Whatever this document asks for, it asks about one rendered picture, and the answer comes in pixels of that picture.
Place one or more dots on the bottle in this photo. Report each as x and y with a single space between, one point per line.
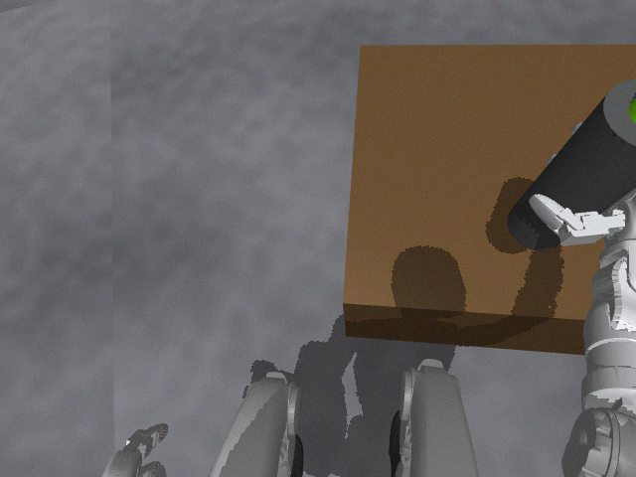
595 169

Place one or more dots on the right robot arm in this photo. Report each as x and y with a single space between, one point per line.
602 442

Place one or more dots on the left robot hand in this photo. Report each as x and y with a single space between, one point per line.
127 462

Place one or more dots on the right robot hand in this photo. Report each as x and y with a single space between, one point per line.
615 224

